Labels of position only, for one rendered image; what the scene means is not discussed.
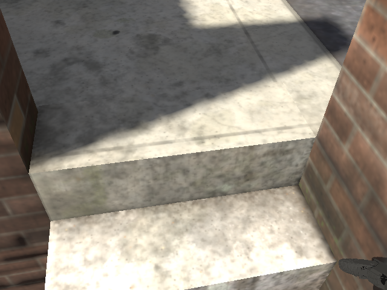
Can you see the right robot hand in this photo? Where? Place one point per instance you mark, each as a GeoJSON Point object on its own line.
{"type": "Point", "coordinates": [375, 271]}

